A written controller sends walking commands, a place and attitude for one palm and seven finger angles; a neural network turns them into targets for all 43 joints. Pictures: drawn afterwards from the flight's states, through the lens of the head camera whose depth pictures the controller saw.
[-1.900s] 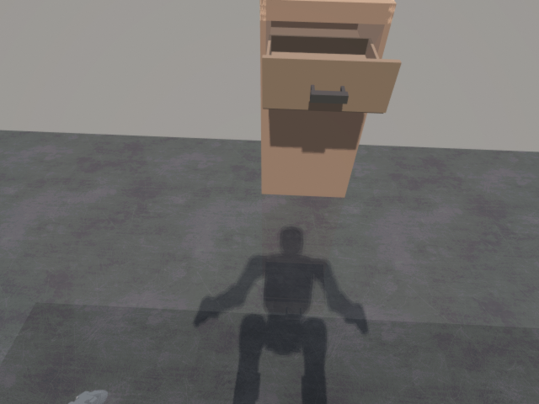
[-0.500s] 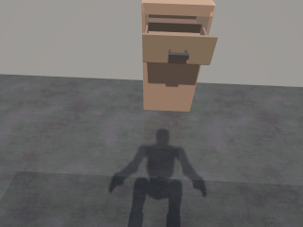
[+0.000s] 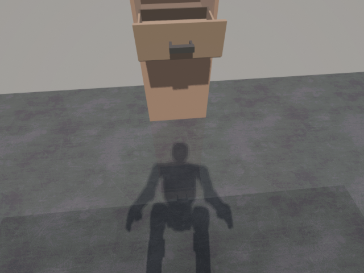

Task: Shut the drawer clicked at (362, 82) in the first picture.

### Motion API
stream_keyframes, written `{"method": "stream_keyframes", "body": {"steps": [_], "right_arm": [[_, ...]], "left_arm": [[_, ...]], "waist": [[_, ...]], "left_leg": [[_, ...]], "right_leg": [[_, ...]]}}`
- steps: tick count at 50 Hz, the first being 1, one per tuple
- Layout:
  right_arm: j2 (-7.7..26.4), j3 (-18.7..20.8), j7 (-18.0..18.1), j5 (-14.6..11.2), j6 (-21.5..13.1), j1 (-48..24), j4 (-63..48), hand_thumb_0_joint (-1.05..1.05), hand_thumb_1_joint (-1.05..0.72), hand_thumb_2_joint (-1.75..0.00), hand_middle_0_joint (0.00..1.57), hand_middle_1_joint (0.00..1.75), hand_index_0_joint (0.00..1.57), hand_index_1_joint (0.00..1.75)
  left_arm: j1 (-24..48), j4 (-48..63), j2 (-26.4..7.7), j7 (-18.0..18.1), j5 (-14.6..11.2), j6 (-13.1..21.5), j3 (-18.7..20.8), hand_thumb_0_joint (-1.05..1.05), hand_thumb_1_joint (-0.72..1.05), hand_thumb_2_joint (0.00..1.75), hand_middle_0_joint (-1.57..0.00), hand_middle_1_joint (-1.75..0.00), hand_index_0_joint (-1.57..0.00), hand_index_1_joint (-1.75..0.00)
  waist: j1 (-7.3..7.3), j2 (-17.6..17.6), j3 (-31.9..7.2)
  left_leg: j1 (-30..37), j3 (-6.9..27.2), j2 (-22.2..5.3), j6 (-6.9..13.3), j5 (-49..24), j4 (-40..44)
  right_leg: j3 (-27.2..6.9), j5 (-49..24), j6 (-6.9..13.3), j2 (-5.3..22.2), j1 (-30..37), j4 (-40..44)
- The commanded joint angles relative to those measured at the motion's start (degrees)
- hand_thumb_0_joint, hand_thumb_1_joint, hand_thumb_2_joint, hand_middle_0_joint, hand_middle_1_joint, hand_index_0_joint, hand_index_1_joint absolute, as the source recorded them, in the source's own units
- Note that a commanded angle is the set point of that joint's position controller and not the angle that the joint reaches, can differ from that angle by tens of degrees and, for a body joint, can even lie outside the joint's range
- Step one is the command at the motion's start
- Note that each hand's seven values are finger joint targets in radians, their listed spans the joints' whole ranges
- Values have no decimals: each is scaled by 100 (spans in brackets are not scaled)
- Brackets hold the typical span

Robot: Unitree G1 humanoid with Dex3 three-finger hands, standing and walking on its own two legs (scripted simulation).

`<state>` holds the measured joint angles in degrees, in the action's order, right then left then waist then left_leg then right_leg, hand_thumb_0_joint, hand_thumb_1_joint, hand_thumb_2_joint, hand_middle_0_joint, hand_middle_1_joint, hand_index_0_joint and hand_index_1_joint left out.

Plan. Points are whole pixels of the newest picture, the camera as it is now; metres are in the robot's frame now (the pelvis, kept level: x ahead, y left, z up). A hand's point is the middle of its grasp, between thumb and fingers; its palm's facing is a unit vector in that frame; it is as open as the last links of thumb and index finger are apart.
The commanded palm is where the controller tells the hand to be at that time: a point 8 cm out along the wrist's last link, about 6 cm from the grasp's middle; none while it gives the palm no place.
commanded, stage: walk to a spot facing it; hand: left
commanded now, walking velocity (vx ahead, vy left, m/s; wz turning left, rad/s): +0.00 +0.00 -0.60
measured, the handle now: (181, 46) +0.96 +0.09 +0.00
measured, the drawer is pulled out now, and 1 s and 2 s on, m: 0.28 0.28 0.28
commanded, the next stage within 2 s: none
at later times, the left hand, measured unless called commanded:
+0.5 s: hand out of the picture +0.05 +0.17 -0.14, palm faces -0.11 -0.97 -0.23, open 7.4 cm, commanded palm none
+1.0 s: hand (132, 183) +0.39 +0.20 -0.16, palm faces -0.46 -0.86 -0.20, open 7.4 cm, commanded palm none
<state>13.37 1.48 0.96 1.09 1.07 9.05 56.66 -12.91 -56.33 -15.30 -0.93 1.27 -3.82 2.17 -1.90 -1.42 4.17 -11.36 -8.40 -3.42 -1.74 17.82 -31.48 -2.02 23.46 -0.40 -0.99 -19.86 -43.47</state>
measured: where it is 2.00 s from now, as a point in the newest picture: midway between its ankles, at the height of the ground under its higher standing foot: (216, 227)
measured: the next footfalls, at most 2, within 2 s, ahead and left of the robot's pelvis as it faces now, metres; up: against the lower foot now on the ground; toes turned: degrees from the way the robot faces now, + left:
left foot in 0.74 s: +0.26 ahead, +0.09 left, +0.00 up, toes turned -22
right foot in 1.36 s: +0.38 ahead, -0.18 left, +0.00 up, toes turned -54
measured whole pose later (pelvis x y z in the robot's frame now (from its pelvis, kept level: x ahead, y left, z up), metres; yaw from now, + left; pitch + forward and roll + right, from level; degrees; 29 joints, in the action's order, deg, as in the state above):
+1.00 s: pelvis +0.23 +0.04 +0.02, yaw -34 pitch +0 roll -1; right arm 9.0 1.6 2.2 0.7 -4.4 21.9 55.9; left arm -16.0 -54.0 -15.7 -2.0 2.4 -1.6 7.0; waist -1.6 -3.4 0.2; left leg -5.3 -11.7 -0.6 3.1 16.4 -21.6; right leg -1.5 8.4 -0.3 1.1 -37.8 -71.7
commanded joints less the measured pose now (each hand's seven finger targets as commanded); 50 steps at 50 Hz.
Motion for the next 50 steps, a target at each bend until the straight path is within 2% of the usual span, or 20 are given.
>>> {"method": "stream_keyframes", "body": {"steps": [1,2,3,4,6,7,9,14,24,32,34,35,36,37,38,39,41,43,46,50], "right_arm": [[1242,393,92,12,-96,-364,-556,0,-90,-90,20,30,20,30],[1089,375,71,-21,-42,-381,-597,0,-90,-90,20,30,20,30],[551,270,21,-41,-13,-166,-784,0,-90,-90,20,30,20,30],[673,273,26,-30,20,-401,-907,0,-90,-90,20,30,20,30],[774,322,-35,-17,-16,-516,-838,0,-90,-90,20,30,20,30],[812,334,-69,18,-64,-455,-787,0,-90,-90,20,30,20,30],[696,346,-118,53,-99,-273,-686,0,-90,-90,20,30,20,30],[546,357,-140,79,-149,-144,-671,0,-90,-90,20,30,20,30],[419,300,-148,47,-291,-706,-1074,0,-90,-90,20,30,20,30],[292,285,-153,-67,-431,-716,-1322,0,-90,-90,20,30,20,30],[399,322,-79,-84,-494,61,-1099,0,-90,-90,20,30,20,30],[662,378,7,-101,-513,840,-847,0,-90,-90,20,30,20,30],[1263,512,55,-12,-531,1649,-654,0,-90,-90,20,30,20,30],[1409,503,44,3,-493,1845,-674,0,-90,-90,20,30,20,30],[1215,443,34,27,-454,1490,-811,0,-90,-90,20,30,20,30],[743,340,28,23,-487,1127,-845,0,-90,-90,20,30,20,30],[368,177,45,-5,-568,804,-783,0,-90,-90,20,30,20,30],[202,125,82,-40,-653,965,-637,0,-90,-90,20,30,20,30],[123,92,136,-59,-711,1391,-403,0,-90,-90,20,30,20,30],[92,72,172,-57,-732,1782,-175,0,-90,-90,20,30,20,30]], "left_arm": [[-570,439,-517,4,-2,147,240,0,90,90,-20,-30,-20,-30],[-938,363,-737,24,25,216,301,0,90,90,-20,-30,-20,-30],[-1102,379,-1384,113,98,322,422,0,90,90,-20,-30,-20,-30],[-1230,426,-1385,175,-12,296,406,0,90,90,-20,-30,-20,-30],[-737,573,-1085,189,-31,326,425,0,90,90,-20,-30,-20,-30],[-533,617,-915,166,-43,372,360,0,90,90,-20,-30,-20,-30],[-622,619,-743,129,-60,493,335,0,90,90,-20,-30,-20,-30],[-1129,434,-577,105,-46,638,340,0,90,90,-20,-30,-20,-30],[-1656,267,-465,135,15,739,322,0,90,90,-20,-30,-20,-30],[-1332,370,-674,193,55,691,386,0,90,90,-20,-30,-20,-30],[-979,450,-662,198,24,679,414,0,90,90,-20,-30,-20,-30],[-904,496,-515,165,5,675,416,0,90,90,-20,-30,-20,-30],[-968,552,-218,94,-84,662,406,0,90,90,-20,-30,-20,-30],[-1060,606,-130,68,-47,694,411,0,90,90,-20,-30,-20,-30],[-845,645,-249,43,16,685,441,0,90,90,-20,-30,-20,-30],[-839,531,-309,9,56,647,463,0,90,90,-20,-30,-20,-30],[-939,367,-154,-91,108,519,452,0,90,90,-20,-30,-20,-30],[-1028,329,30,-128,92,398,416,0,90,90,-20,-30,-20,-30],[-851,352,150,-132,85,297,387,0,90,90,-20,-30,-20,-30],[-388,459,174,-137,79,218,374,0,90,90,-20,-30,-20,-30]], "waist": [[-228,904,-399],[-400,-4,-420],[-339,-2116,-454],[-415,-1661,-449],[-232,-980,-64],[-89,-541,-2],[-13,-231,-223],[-30,-359,-386],[-212,-460,-189],[-140,-689,-83],[261,-619,-264],[547,-20,-611],[824,1477,-1097],[694,1945,-951],[599,1182,-323],[340,665,-40],[44,885,173],[-59,1165,67],[-62,988,24],[19,730,132]], "left_leg": [[-358,542,-1508,654,-1807,94],[-810,116,-986,230,-876,-1074],[-2213,-132,20,-177,1651,-2759],[-2262,772,80,-99,1793,-3335],[-2546,1017,-170,-46,908,-3683],[-2485,1053,-224,-76,413,-3652],[-2365,978,-195,-122,-122,-3477],[-2773,992,-166,-217,-546,-3354],[-3080,1016,-145,-270,-434,-2413],[-1451,932,236,-83,18,-713],[145,951,314,-17,-428,316],[1547,1119,35,57,-361,628],[2595,2908,-1476,366,988,1202],[2124,4253,-2449,663,1869,2016],[1289,4295,-2420,868,1957,2232],[711,3537,-1968,686,1555,2270],[147,2293,-1531,337,376,2149],[160,1253,-1178,8,-1277,1983],[412,663,-1101,-198,-2775,1785],[772,461,-1226,-189,-3195,1764]], "right_leg": [[279,-442,-7,310,624,443],[-135,-1503,52,511,1068,1532],[-2678,-2090,508,1898,1442,2645],[-3253,-1605,915,2154,1072,3109],[-3151,549,992,1759,775,3372],[-2874,610,1003,1536,696,3296],[-2420,299,936,1237,866,3239],[-2275,180,881,1028,1381,3283],[-2762,-509,1248,1070,1722,3227],[-2822,-1445,1182,958,994,2747],[-2542,-1535,910,588,162,2035],[-2158,-1338,735,148,-612,1237],[-1338,97,464,-564,-1678,-433],[-470,840,205,-556,-2142,-1827],[-512,520,177,-134,-2148,-2390],[-416,-76,161,77,-2081,-2648],[-257,-735,135,333,-1895,-2865],[-157,-1197,58,321,-1771,-2876],[-57,-1539,18,302,-2043,-3028],[35,-1852,-15,384,-2656,-3062]]}}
